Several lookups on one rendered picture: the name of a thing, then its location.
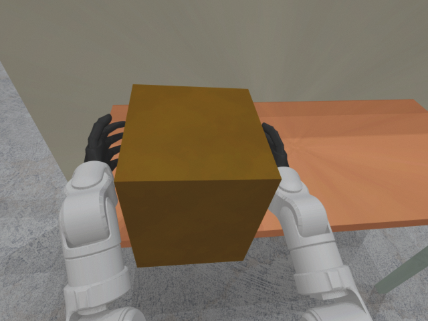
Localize table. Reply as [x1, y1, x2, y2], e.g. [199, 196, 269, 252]
[107, 99, 428, 294]

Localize robot right upper arm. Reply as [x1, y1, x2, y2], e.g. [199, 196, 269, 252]
[300, 300, 370, 321]

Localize left robot forearm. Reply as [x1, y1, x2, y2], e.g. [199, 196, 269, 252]
[58, 161, 131, 321]

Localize carton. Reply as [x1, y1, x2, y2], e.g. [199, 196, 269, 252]
[114, 84, 282, 268]

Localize right robot hand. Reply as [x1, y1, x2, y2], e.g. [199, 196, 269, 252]
[262, 122, 289, 167]

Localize left robot hand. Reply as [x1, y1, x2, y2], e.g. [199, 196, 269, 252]
[84, 114, 126, 171]

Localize right robot forearm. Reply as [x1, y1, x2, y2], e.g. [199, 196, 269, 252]
[268, 167, 373, 321]

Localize robot left upper arm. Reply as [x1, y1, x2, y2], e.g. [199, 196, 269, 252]
[78, 307, 146, 321]

